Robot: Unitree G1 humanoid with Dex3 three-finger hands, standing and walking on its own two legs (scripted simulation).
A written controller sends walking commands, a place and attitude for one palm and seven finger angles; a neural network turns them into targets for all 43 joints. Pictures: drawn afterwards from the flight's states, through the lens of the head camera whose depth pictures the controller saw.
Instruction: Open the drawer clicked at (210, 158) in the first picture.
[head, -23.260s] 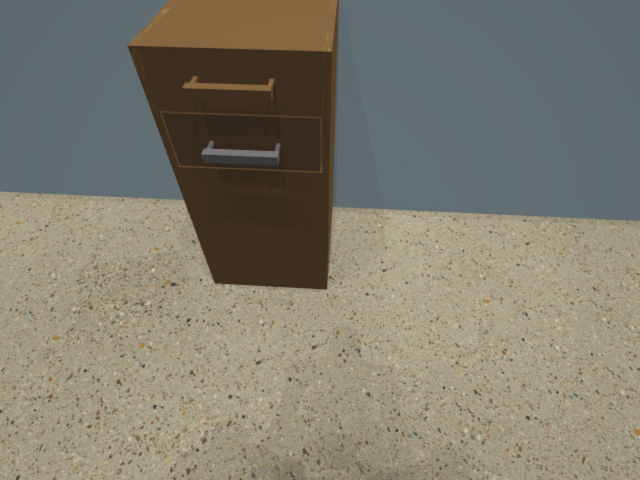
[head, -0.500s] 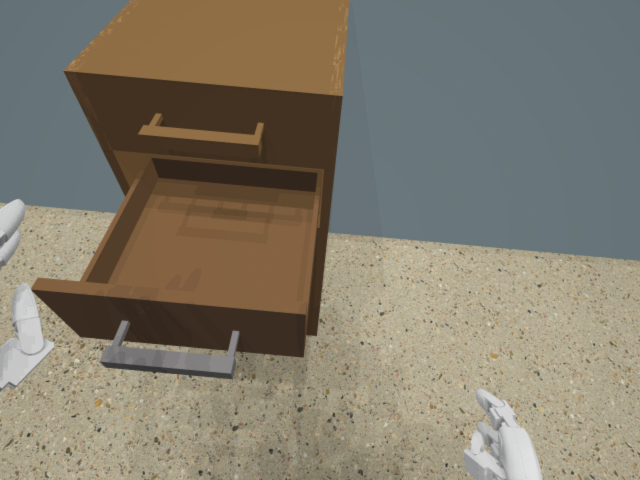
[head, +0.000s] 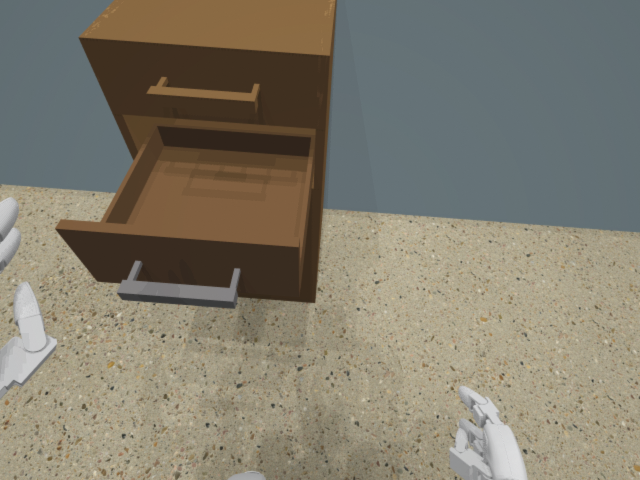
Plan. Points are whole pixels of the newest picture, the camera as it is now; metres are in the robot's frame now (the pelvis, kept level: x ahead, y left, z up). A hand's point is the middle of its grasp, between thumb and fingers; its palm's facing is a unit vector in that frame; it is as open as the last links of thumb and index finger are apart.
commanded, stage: stop stepping back and stand still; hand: left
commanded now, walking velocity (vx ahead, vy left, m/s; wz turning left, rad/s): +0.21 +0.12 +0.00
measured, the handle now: (182, 282) +0.41 +0.27 -0.10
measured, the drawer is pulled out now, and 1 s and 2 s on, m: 0.30 0.30 0.30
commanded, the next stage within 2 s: let the arm hang, fingers relaxed in 0.72 s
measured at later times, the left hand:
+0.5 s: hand (3, 457) +0.11 +0.23 +0.17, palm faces +0.38 -0.79 -0.48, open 7.4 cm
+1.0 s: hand out of the picture +0.10 +0.23 -0.08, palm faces +0.08 -0.93 -0.36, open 7.4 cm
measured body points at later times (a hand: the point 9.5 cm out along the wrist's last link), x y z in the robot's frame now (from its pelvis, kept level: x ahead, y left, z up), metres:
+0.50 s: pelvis -0.07 -0.01 +0.00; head -0.06 +0.00 +0.45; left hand +0.09 +0.27 +0.20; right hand +0.08 -0.26 -0.08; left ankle -0.05 +0.10 -0.73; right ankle -0.04 -0.13 -0.73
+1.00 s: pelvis -0.07 +0.00 +0.00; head -0.06 -0.01 +0.45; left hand +0.09 +0.28 -0.06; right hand +0.07 -0.25 -0.12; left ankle -0.04 +0.10 -0.73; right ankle -0.04 -0.13 -0.73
